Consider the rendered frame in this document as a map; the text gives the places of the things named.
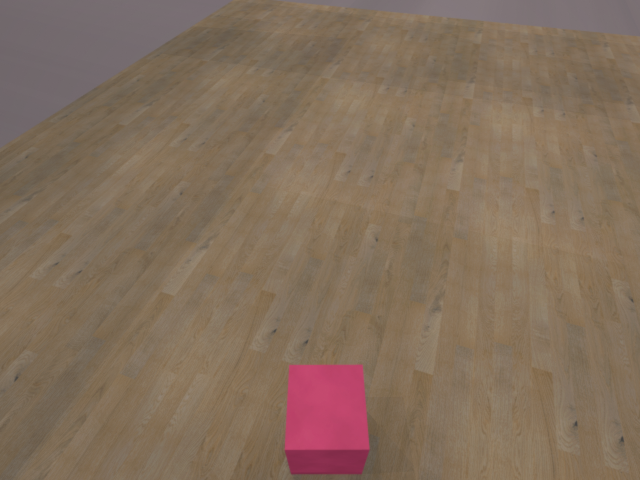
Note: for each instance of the carton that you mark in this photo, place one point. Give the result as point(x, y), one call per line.
point(326, 421)

